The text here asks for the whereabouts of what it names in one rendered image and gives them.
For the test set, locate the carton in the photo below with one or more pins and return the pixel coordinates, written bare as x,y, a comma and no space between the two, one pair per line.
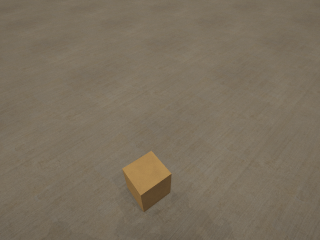
148,180

